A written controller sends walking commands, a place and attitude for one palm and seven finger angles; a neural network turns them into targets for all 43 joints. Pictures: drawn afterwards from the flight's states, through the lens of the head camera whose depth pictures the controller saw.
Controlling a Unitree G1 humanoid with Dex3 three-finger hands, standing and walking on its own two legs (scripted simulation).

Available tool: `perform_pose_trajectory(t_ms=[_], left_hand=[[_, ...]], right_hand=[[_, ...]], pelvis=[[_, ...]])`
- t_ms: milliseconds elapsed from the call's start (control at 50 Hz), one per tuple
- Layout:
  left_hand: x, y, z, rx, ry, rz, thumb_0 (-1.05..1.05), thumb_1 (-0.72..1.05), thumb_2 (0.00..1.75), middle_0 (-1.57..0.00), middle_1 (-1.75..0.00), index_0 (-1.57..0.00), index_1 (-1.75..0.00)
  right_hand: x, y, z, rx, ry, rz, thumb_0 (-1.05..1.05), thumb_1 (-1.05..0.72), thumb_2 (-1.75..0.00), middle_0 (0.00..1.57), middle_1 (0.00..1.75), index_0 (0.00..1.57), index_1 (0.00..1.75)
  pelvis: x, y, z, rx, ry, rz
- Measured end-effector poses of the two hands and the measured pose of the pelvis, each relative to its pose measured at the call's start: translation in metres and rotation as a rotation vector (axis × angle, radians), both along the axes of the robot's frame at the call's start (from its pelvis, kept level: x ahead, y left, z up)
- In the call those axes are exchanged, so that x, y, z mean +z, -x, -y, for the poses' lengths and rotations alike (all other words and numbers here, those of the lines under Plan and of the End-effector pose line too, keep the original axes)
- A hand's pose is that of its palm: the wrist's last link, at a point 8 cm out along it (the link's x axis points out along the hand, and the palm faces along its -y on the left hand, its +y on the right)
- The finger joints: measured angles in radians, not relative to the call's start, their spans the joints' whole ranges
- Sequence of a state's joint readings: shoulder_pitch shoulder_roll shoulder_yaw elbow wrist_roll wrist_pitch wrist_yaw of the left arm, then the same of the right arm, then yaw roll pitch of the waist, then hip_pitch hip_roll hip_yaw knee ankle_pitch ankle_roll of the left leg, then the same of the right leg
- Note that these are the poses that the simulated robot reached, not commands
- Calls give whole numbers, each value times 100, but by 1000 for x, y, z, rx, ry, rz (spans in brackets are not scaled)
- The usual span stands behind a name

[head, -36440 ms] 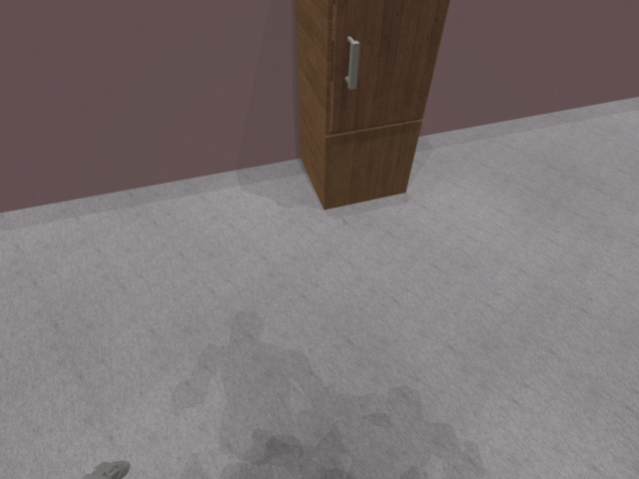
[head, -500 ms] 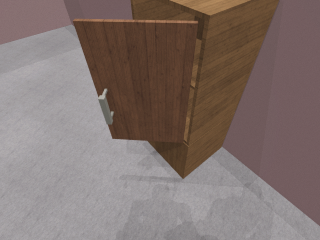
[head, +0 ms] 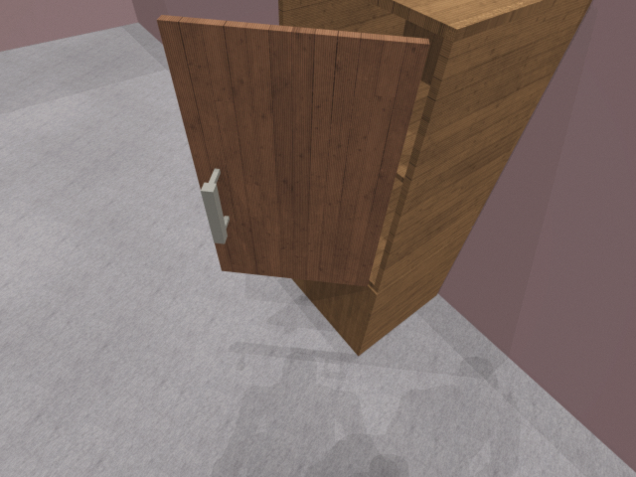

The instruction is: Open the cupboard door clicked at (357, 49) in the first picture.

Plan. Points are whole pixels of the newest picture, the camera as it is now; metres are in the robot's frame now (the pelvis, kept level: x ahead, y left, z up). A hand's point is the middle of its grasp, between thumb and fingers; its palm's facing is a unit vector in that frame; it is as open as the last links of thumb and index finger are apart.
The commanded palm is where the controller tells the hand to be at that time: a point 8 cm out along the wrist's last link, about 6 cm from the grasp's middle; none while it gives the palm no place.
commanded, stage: come to a stop and stand still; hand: left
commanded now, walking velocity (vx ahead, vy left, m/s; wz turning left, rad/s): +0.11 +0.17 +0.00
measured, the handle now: (218, 207) +0.58 +0.24 -0.07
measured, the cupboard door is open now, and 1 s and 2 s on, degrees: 46 46 46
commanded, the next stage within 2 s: look again from close up in 1.10 s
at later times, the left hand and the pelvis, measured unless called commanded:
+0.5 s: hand out of the picture +0.10 +0.21 -0.17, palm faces +0.04 -0.98 -0.21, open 7.3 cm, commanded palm none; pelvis +0.04 +0.02 +0.00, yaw +0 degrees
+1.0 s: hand out of the picture +0.04 +0.21 -0.16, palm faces -0.01 -0.98 -0.22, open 7.4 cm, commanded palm none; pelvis +0.03 +0.04 +0.01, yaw +0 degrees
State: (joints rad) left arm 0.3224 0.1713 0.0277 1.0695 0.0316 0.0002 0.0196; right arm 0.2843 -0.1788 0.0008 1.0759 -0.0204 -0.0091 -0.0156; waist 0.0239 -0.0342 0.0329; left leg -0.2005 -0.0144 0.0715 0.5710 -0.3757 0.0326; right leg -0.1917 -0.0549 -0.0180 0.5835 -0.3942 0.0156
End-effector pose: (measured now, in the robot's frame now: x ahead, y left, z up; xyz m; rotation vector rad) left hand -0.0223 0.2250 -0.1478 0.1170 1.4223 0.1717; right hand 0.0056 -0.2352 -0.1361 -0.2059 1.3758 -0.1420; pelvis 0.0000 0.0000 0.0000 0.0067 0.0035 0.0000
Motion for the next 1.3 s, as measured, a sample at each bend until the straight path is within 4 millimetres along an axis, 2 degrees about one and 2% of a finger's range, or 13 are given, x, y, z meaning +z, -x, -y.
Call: perform_pose_trajectory(t_ms=[60,100,240,300,360,440,540,700,880,960,1140,1300], left_hand=[[-1,-7,-10,-13,-9,-32,1,91,89,-20,-30,-20,-30],[2,-20,-15,-25,-20,-30,1,91,89,-20,-30,-20,-30],[11,-89,-18,-47,-61,129,1,91,89,-20,-30,-20,-30],[14,-105,-15,-50,-65,173,1,91,89,-20,-30,-20,-30],[14,-111,-14,-49,-57,185,0,91,89,-20,-30,-20,-30],[6,-112,-24,-35,-42,172,0,93,89,-20,-30,-20,-30],[7,-106,-34,-40,-37,134,0,93,89,-20,-30,-20,-30],[14,-82,-33,-52,-25,88,1,92,89,-20,-30,-20,-30],[13,-58,-28,-62,-24,57,1,91,89,-20,-30,-20,-30],[16,-54,-32,-69,-29,53,1,91,89,-20,-30,-20,-30],[23,-61,-40,-77,-54,64,1,91,89,-20,-30,-20,-30],[24,-71,-36,-82,-55,71,1,91,89,-20,-30,-20,-30]], right_hand=[[0,-5,-8,-10,4,12,1,-91,-90,20,30,20,30],[-1,-3,-13,-20,-4,5,1,-91,-90,20,30,20,30],[-15,-1,-26,-35,-61,-74,1,-91,-90,20,30,20,30],[-18,-13,-28,-48,-64,-77,1,-91,-89,20,30,20,30],[-14,-33,-32,-45,-60,-45,1,-91,-90,20,30,20,30],[-9,-54,-30,-36,-19,18,2,-93,-89,20,30,20,30],[1,-71,-34,-25,-6,79,2,-93,-90,20,30,20,30],[8,-83,-36,-15,-14,126,1,-93,-90,20,30,20,30],[5,-67,-34,-13,-22,114,1,-92,-90,20,30,20,30],[0,-55,-39,-14,-37,107,1,-92,-90,20,30,20,30],[-6,-25,-49,-19,-74,29,1,-92,-90,20,30,20,30],[-6,-17,-51,-29,-86,-14,1,-91,-90,20,30,20,30]], pelvis=[[-1,-8,-7,-17,-3,-5],[0,-12,-9,-18,-1,-7],[-4,-32,-8,2,-15,-5],[-3,-38,-9,27,-2,-4],[0,-39,-12,35,-3,-5],[-2,-39,-20,18,-2,5],[3,-40,-26,-7,-9,2],[10,-38,-28,-14,-2,-3],[8,-31,-31,-7,13,1],[7,-28,-35,-3,10,8],[9,-28,-35,-9,-4,14],[11,-31,-30,-11,-7,14]])
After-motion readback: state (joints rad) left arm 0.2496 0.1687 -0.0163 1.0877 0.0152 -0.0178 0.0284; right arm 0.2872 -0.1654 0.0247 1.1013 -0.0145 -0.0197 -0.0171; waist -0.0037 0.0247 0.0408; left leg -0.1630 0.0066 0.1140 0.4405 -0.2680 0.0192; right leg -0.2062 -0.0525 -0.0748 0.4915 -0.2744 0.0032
